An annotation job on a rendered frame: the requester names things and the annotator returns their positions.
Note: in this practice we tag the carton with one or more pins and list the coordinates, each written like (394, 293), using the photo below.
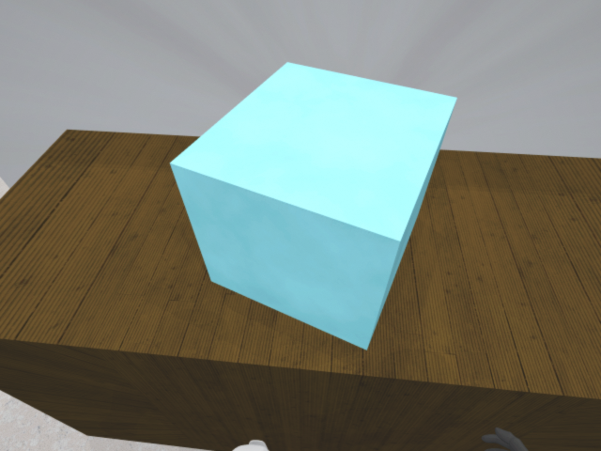
(303, 197)

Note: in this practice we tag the pedestal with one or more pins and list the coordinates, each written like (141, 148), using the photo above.
(110, 324)

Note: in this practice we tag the robot right hand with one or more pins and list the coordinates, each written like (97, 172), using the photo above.
(505, 439)

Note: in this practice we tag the robot left shin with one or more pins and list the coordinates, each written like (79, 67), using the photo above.
(258, 443)

